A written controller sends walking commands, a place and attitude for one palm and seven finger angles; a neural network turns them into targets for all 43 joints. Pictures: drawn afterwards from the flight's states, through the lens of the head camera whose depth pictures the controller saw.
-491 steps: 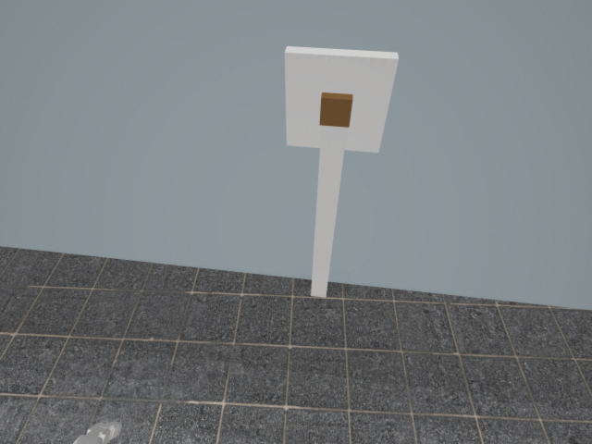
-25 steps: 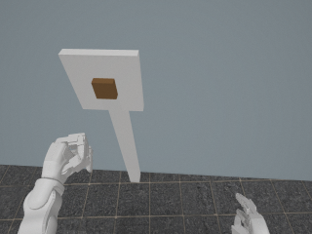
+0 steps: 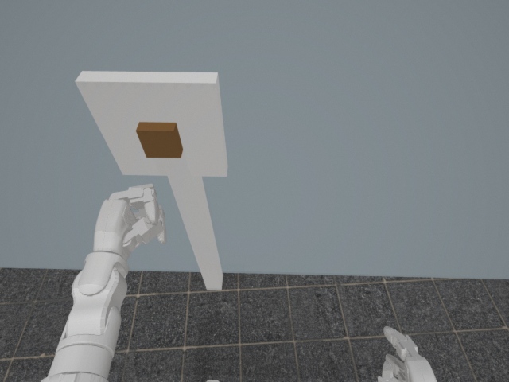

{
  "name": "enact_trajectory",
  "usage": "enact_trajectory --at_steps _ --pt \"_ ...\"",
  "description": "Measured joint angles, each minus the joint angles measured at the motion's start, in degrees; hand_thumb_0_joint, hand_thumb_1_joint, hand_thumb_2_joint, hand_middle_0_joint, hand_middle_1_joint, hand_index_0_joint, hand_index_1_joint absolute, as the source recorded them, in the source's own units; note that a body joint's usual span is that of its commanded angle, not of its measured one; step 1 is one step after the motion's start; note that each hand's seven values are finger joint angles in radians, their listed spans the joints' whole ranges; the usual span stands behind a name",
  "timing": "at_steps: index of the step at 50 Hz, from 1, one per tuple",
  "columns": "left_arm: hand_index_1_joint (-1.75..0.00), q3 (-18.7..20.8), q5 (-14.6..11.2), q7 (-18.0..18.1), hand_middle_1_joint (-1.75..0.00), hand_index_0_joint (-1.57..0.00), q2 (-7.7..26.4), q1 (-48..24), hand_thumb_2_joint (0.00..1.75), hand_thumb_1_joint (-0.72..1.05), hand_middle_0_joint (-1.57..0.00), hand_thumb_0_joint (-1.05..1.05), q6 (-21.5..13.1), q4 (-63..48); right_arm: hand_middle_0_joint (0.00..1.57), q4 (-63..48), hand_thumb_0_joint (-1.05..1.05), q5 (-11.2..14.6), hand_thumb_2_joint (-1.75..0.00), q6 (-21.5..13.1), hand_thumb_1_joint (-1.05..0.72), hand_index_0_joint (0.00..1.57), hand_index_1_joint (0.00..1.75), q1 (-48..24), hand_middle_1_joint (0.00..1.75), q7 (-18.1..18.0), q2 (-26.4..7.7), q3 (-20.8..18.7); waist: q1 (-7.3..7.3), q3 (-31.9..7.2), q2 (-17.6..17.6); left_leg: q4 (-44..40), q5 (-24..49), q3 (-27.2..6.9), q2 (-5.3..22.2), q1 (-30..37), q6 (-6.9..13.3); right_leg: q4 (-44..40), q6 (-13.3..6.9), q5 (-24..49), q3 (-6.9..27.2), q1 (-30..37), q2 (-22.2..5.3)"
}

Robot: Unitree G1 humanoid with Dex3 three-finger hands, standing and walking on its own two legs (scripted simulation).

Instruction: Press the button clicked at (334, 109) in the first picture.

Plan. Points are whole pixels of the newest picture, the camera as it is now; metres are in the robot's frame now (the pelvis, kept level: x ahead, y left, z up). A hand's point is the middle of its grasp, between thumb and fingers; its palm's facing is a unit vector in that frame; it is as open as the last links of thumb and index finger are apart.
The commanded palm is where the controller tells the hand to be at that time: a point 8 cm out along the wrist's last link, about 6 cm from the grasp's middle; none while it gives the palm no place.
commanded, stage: aim a knuckle at the button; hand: left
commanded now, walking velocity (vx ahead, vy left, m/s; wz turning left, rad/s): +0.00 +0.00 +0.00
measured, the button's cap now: (161, 139) +0.49 +0.19 +0.10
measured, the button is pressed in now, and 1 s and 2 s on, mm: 0 0 4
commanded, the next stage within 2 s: press the button with the knuckle in 1.12 s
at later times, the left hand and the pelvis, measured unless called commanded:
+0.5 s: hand (177, 190) +0.40 +0.15 +0.07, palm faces +0.00 -1.00 -0.02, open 3.1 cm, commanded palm +0.37 +0.21 +0.07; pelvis -0.01 +0.00 -0.01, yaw -1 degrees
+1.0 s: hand (174, 198) +0.39 +0.15 +0.06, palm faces +0.00 -1.00 -0.01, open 3.1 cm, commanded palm +0.36 +0.21 +0.07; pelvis -0.01 +0.00 -0.01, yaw -1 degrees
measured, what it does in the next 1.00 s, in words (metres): stands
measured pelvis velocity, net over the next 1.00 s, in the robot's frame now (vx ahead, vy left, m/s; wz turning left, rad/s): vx -0.01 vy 0.00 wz -0.01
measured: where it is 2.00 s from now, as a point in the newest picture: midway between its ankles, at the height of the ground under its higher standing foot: outside the picture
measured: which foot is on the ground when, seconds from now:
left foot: down 0.00-1.00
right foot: down 0.00-1.00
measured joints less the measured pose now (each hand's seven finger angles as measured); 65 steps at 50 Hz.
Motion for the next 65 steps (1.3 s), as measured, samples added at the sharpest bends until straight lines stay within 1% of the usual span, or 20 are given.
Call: enact_trajectory --at_steps 4,10,15,24,29,35,39,43,46,50,58,65 --pt "-1.5 0.5 0.7 1.0 -1.5 -1.3 0.4 -3.6 0.9 0.9 -1.3 0.02 -0.5 3.6 0.2 0.1 0.01 -0.1 -0.89 1.2 -0.91 0.2 0.3 0.2 0.3 0.4 0.4 0.2 -0.4 -0.3 -0.1 0.3 -0.1 0.2 0.2 -0.6 0.0 0.3 0.0 0.0 0.2 -0.7 0.1" --pt "-1.5 1.3 0.6 1.1 -1.5 -1.3 0.8 -6.4 0.9 0.9 -1.3 0.02 -1.0 7.9 0.2 0.2 0.01 -0.1 -0.89 3.1 -0.91 0.2 0.3 1.7 0.3 1.0 0.2 0.0 -0.79 -1.1 0.1 0.5 -0.3 0.4 0.4 -1.2 0.0 0.4 -0.1 0.0 0.5 -1.4 0.4" --pt "-1.5 1.6 1.1 1.2 -1.5 -1.3 1.2 -9.8 0.9 0.9 -1.3 0.02 -2.1 12.5 0.2 0.8 0.01 -0.1 -0.89 4.3 -0.91 0.2 0.3 2.4 0.3 1.0 -0.2 -0.2 -1.19 -0.9 -0.1 1.4 -0.4 0.1 0.5 -2.4 -0.1 1.1 -0.2 -0.1 0.2 -2.4 0.5" --pt "-1.5 2.5 2.2 2.1 -1.5 -1.3 2.0 -18.7 0.9 0.9 -1.3 0.02 -4.7 20.6 0.2 1.9 0.01 -0.4 -0.89 5.5 -0.91 0.2 0.3 2.9 0.3 1.2 -0.6 -0.8 -2.38 -0.6 -0.4 3.2 -0.4 0.0 0.8 -5.7 -0.1 2.8 -0.3 0.0 0.1 -5.7 0.7" --pt "-1.5 4.1 2.1 1.9 -1.5 -1.3 2.2 -17.9 0.9 0.9 -1.3 0.02 -4.9 21.4 0.2 1.3 0.01 -0.5 -0.89 6.7 -0.91 0.2 0.29 4.5 0.3 1.7 -0.5 -1.0 -2.81 -1.9 -0.3 2.6 -0.5 1.0 1.0 -5.4 -0.1 2.6 -0.2 0.1 1.1 -6.0 0.9" --pt "-1.5 5.0 1.8 1.6 -1.5 -1.3 2.6 -15.1 0.9 0.9 -1.3 0.02 -5.0 21.5 0.2 0.2 0.01 -0.2 -0.89 7.7 -0.91 0.2 0.3 5.5 0.3 1.9 -0.3 -0.9 -2.63 -2.0 -0.2 2.3 -0.5 1.1 1.2 -4.8 0.0 2.1 -0.2 0.2 1.2 -5.3 1.1" --pt "-1.5 3.9 1.5 1.7 -1.5 -1.3 2.1 -14.1 0.9 0.9 -1.3 0.02 -6.5 19.3 0.2 0.4 0.01 -0.1 -0.89 7.4 -0.91 0.2 0.3 4.9 0.3 1.7 -0.3 -1.1 -2.04 -1.3 0.0 2.8 -0.5 0.7 1.1 -5.1 0.0 2.2 -0.2 0.3 0.8 -5.3 1.0" --pt "-1.5 2.3 1.3 1.5 -1.5 -1.3 1.2 -14.3 0.9 0.9 -1.3 0.02 -7.5 18.3 0.2 1.1 0.01 -0.1 -0.89 7.0 -0.91 0.2 0.3 3.9 0.3 1.6 -0.3 -1.1 -1.57 -1.5 0.1 3.1 -0.5 0.4 0.9 -5.2 0.2 2.3 0.0 0.3 0.5 -5.2 0.8" --pt "-1.5 1.8 1.6 1.5 -1.5 -1.3 1.1 -16.3 0.9 0.9 -1.3 0.02 -6.6 20.7 0.2 1.2 0.01 0.0 -0.89 7.1 -0.91 0.2 0.3 2.9 0.3 1.5 -0.2 -0.7 -1.7 -1.6 -0.1 3.2 -0.4 0.2 0.7 -5.4 0.2 2.5 0.0 0.2 0.3 -5.3 0.6" --pt "-1.5 2.2 2.3 2.1 -1.5 -1.3 1.5 -18.5 0.9 0.9 -1.3 0.02 -5.1 23.4 0.2 0.2 0.01 0.0 -0.89 7.2 -0.91 0.2 0.3 1.9 0.3 1.4 0.0 -0.3 -2.21 -1.4 -0.4 3.4 -0.3 0.2 0.7 -6.0 0.3 2.8 0.0 0.3 0.4 -5.9 0.6" --pt "-1.5 3.1 2.3 2.8 -1.5 -1.3 1.8 -18.9 0.9 0.9 -1.3 0.02 -6.8 22.7 0.2 -0.1 0.0 -0.3 -0.89 7.2 -0.91 0.2 0.3 2.6 0.3 1.7 0.0 -0.3 -2.02 -1.5 -0.4 3.9 -0.7 0.5 0.8 -6.4 0.3 3.1 0.1 0.0 0.7 -6.4 0.7" --pt "-1.5 2.7 2.0 1.9 -1.5 -1.3 2.1 -18.0 0.9 0.9 -1.3 0.02 -5.3 22.7 0.2 0.0 0.0 -0.1 -0.89 7.8 -0.91 0.2 0.3 3.9 0.3 1.9 -0.2 -0.6 -2.05 -1.9 -0.2 3.9 -1.0 0.4 0.7 -6.4 0.4 2.9 0.2 -0.2 0.6 -6.3 0.7"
